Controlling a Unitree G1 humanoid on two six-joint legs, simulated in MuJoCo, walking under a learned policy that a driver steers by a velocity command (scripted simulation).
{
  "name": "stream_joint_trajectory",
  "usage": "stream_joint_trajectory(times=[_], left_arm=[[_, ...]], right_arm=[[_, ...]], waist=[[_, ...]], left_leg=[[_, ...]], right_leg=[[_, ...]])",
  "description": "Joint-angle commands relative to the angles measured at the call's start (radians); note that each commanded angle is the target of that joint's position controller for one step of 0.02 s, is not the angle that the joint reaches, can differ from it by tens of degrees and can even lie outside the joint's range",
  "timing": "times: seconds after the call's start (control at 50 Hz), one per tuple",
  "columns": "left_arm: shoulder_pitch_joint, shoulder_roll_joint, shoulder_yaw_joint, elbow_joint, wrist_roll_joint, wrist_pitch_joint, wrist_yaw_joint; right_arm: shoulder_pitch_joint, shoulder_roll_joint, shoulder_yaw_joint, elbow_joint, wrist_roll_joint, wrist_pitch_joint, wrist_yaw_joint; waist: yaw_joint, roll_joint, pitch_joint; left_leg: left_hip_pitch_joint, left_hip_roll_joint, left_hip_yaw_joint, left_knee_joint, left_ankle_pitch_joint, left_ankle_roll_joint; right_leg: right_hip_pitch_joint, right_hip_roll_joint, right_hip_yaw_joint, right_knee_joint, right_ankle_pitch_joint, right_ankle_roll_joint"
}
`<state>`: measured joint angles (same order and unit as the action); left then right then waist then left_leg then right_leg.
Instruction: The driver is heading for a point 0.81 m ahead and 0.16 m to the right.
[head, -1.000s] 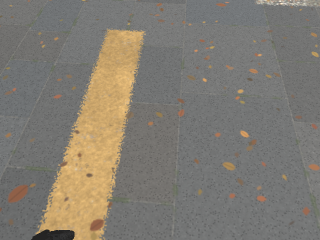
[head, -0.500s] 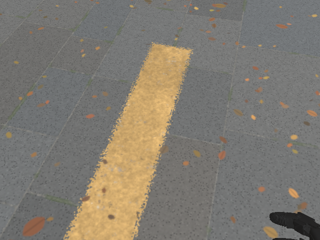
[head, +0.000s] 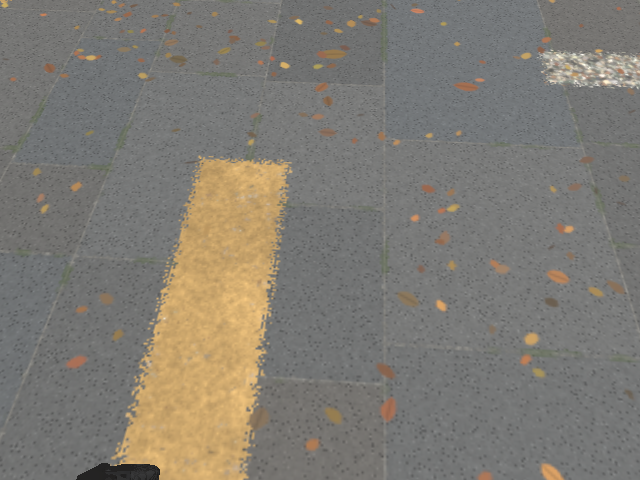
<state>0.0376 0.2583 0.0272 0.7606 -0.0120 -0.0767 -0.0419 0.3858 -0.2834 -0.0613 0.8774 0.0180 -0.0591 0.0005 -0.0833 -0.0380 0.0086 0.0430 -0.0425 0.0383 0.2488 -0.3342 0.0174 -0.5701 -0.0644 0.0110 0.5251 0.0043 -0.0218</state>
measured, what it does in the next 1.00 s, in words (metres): walks ahead: right foot, then left foot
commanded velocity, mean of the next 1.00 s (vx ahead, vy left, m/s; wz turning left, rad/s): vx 0.50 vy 0.00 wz -0.16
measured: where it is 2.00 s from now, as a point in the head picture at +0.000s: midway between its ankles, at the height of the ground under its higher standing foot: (327, 329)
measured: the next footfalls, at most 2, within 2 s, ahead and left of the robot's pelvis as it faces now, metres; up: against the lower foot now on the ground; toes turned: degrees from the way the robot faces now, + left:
right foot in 0.04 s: +0.20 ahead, -0.13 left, +0.00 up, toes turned -2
left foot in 0.58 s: +0.49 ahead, +0.13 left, +0.00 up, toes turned +2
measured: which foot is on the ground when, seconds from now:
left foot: down 0.00-0.06, up 0.08-0.56, down 0.58-1.00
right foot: up 0.00-0.02, down 0.04-0.60, up 0.62-1.00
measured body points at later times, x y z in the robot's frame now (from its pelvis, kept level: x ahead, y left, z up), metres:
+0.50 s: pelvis +0.27 -0.01 +0.01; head +0.30 -0.01 +0.45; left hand +0.26 +0.27 -0.13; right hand +0.48 -0.25 -0.09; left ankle +0.45 +0.13 -0.70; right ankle +0.16 -0.12 -0.73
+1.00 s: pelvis +0.54 +0.02 +0.00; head +0.56 +0.01 +0.45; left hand +0.75 +0.24 -0.10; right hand +0.51 -0.26 -0.13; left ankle +0.45 +0.13 -0.73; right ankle +0.69 -0.16 -0.69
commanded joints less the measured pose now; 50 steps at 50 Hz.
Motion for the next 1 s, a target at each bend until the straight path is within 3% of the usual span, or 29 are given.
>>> stream_joint_trajectory(times=[0.02,0.04,0.06,0.08,0.1,0.12,0.14,0.16,0.18,0.22,0.26,0.38,0.44,0.48,0.54,0.56,0.58,0.6,0.62,0.64,0.66,0.68,0.7,0.74,0.8,0.9,1.0], left_arm=[[0.044,0.136,0.045,-0.049,0.002,-0.021,-0.003],[0.199,0.186,0.071,-0.001,0.006,-0.021,0.005],[0.378,0.265,0.091,0.029,0.015,-0.017,0.016],[0.399,0.311,0.099,0.049,0.010,-0.012,0.009],[0.382,0.209,0.073,0.036,-0.005,-0.011,0.009],[0.313,0.176,0.061,0.025,-0.001,-0.012,0.013],[0.248,0.164,0.057,0.014,0.008,-0.011,0.015],[0.203,0.137,0.050,0.009,0.015,-0.012,0.013],[0.183,0.119,0.044,0.007,0.026,-0.016,0.013],[0.182,0.119,0.045,0.018,0.018,-0.026,0.012],[0.196,0.146,0.053,0.034,0.014,-0.030,0.019],[0.272,0.176,0.060,0.079,0.003,-0.017,0.039],[0.330,0.186,0.063,0.113,-0.005,-0.005,0.040],[0.341,0.192,0.068,0.129,-0.009,0.006,0.044],[0.321,0.208,0.075,0.136,-0.013,0.021,0.050],[0.305,0.199,0.070,0.135,-0.013,0.026,0.051],[0.307,0.157,0.053,0.120,0.000,0.027,0.051],[0.416,0.048,0.020,0.098,0.008,0.010,0.045],[0.407,0.072,0.022,0.113,-0.004,-0.009,0.042],[0.325,0.163,0.051,0.093,-0.035,-0.017,0.038],[0.264,0.166,0.053,0.075,-0.040,-0.017,0.041],[0.239,0.158,0.057,0.073,-0.028,-0.011,0.047],[0.259,0.144,0.064,0.082,-0.023,0.003,0.051],[0.296,0.098,0.061,0.097,-0.023,0.031,0.051],[0.250,0.082,0.065,0.072,-0.018,0.050,0.054],[0.119,0.057,0.056,0.024,-0.008,0.037,0.027],[-0.028,0.040,0.041,-0.055,-0.007,0.037,-0.004]], right_arm=[[-0.023,-0.185,-0.044,-0.033,0.005,0.008,-0.012],[-0.021,-0.158,-0.033,-0.036,-0.002,0.012,-0.014],[-0.005,-0.105,-0.009,-0.063,-0.028,0.010,-0.018],[0.121,0.002,0.020,-0.068,-0.017,-0.013,-0.006],[0.043,-0.114,-0.004,-0.057,0.002,-0.033,0.000],[-0.054,-0.150,-0.015,-0.086,0.022,-0.045,0.005],[-0.103,-0.137,-0.012,-0.094,0.017,-0.048,0.000],[-0.126,-0.130,-0.017,-0.097,0.001,-0.045,-0.004],[-0.105,-0.117,-0.018,-0.092,-0.002,-0.035,-0.003],[-0.080,-0.080,-0.013,-0.083,-0.004,-0.015,-0.005],[-0.129,-0.069,-0.010,-0.100,-0.012,-0.005,-0.008],[-0.324,-0.038,0.005,-0.145,-0.011,-0.018,0.007],[-0.406,-0.043,0.008,-0.172,-0.002,-0.024,0.021],[-0.433,-0.055,0.006,-0.188,0.000,-0.029,0.032],[-0.361,-0.095,-0.009,-0.176,-0.004,-0.036,0.039],[-0.240,-0.126,-0.029,-0.140,-0.008,-0.038,0.033],[-0.062,-0.185,-0.054,-0.095,-0.017,-0.039,0.023],[0.049,-0.288,-0.080,-0.076,-0.032,-0.031,0.015],[0.074,-0.218,-0.060,-0.073,-0.022,-0.027,0.017],[0.008,-0.164,-0.041,-0.076,-0.018,-0.029,0.015],[-0.067,-0.134,-0.031,-0.088,-0.017,-0.031,0.012],[-0.135,-0.098,-0.021,-0.089,-0.020,-0.035,0.015],[-0.177,-0.072,-0.014,-0.089,-0.027,-0.044,0.016],[-0.207,-0.060,-0.015,-0.077,-0.034,-0.056,0.017],[-0.193,-0.087,-0.026,-0.051,-0.040,-0.065,0.007],[-0.163,-0.117,-0.032,-0.027,-0.035,-0.053,-0.016],[-0.075,-0.148,-0.046,0.011,-0.015,-0.019,-0.023]], waist=[[0.103,0.122,-0.024],[0.168,0.101,-0.128],[0.219,-0.034,-0.288],[0.145,-0.296,-0.385],[0.192,-0.164,-0.327],[0.185,-0.113,-0.190],[0.156,-0.031,-0.118],[0.131,-0.015,-0.063],[0.099,-0.042,-0.057],[0.074,-0.046,-0.048],[0.074,-0.029,-0.015],[0.134,-0.017,0.034],[0.163,-0.018,0.056],[0.159,-0.024,0.065],[0.099,-0.045,0.021],[0.032,-0.034,-0.048],[-0.038,0.008,-0.182],[-0.020,0.231,-0.339],[-0.040,0.294,-0.403],[-0.037,0.213,-0.245],[-0.009,0.171,-0.145],[0.021,0.138,-0.072],[0.056,0.163,-0.038],[0.088,0.160,-0.017],[0.094,0.115,0.018],[0.057,0.086,0.055],[0.004,0.064,0.104]], left_leg=[[0.012,0.275,-0.110,0.124,0.687,0.130],[-0.056,0.220,-0.067,0.310,0.733,0.101],[-0.266,0.150,-0.015,0.640,0.431,0.061],[-0.654,-0.028,-0.060,0.935,-0.223,0.005],[-0.769,0.028,-0.168,1.036,-0.251,0.015],[-0.823,0.075,-0.144,1.034,-0.157,0.028],[-0.790,0.124,-0.116,0.990,-0.066,0.026],[-0.755,0.152,-0.109,0.932,-0.012,0.019],[-0.692,0.174,-0.117,0.904,0.026,0.016],[-0.649,0.184,-0.108,0.850,0.050,0.000],[-0.689,0.192,-0.100,0.770,0.116,-0.021],[-0.666,0.153,-0.057,0.414,0.412,-0.034],[-0.666,0.133,-0.051,0.328,0.419,-0.023],[-0.677,0.128,-0.060,0.287,0.368,-0.001],[-0.536,0.090,-0.035,0.243,0.267,0.040],[-0.362,0.061,-0.010,0.216,0.269,0.063],[-0.075,0.133,-0.076,0.258,0.294,0.104],[0.336,0.398,-0.484,0.227,0.158,0.242],[0.356,0.462,-0.734,0.081,0.013,0.274],[0.231,0.431,-0.607,0.054,-0.066,0.221],[0.090,0.399,-0.477,0.026,-0.042,0.187],[-0.038,0.360,-0.379,-0.018,0.017,0.169],[-0.124,0.327,-0.292,-0.054,0.082,0.151],[-0.208,0.301,-0.184,-0.103,0.181,0.149],[-0.205,0.298,-0.069,-0.130,0.307,0.159],[-0.150,0.276,0.080,-0.149,0.381,0.137],[0.030,0.330,0.141,-0.095,0.489,0.132]], right_leg=[[0.145,0.044,-0.042,-0.053,-0.074,-0.051],[0.377,0.043,-0.041,-0.044,-0.047,-0.084],[0.682,-0.156,0.190,-0.009,0.004,-0.152],[0.964,-0.330,0.658,-0.142,-0.233,-0.308],[0.930,-0.303,0.673,-0.205,-0.374,-0.275],[0.806,-0.273,0.527,-0.224,-0.346,-0.233],[0.671,-0.236,0.428,-0.247,-0.246,-0.214],[0.561,-0.204,0.355,-0.276,-0.153,-0.210],[0.494,-0.183,0.308,-0.303,-0.097,-0.205],[0.430,-0.168,0.245,-0.351,-0.039,-0.219],[0.407,-0.167,0.195,-0.387,0.006,-0.230],[0.428,-0.115,0.058,-0.413,0.017,-0.181],[0.503,-0.148,0.061,-0.388,-0.001,-0.178],[0.572,-0.181,0.072,-0.353,0.025,-0.166],[0.618,-0.194,0.079,-0.237,0.228,-0.136],[0.589,-0.151,0.054,-0.099,0.353,-0.114],[0.450,-0.094,0.020,0.135,0.262,-0.082],[0.039,0.063,-0.048,0.536,-0.140,-0.004],[-0.099,0.105,0.093,0.702,-0.591,-0.002],[-0.182,0.048,0.128,0.774,-0.544,-0.017],[-0.184,-0.005,0.098,0.751,-0.452,-0.025],[-0.150,-0.038,0.087,0.696,-0.377,-0.022],[-0.090,-0.067,0.096,0.650,-0.319,-0.019],[-0.022,-0.078,0.094,0.629,-0.262,-0.008],[-0.094,-0.078,0.113,0.554,-0.148,0.007],[-0.102,-0.059,0.045,0.279,0.066,0.011],[-0.164,-0.042,-0.028,0.134,0.012,-0.021]])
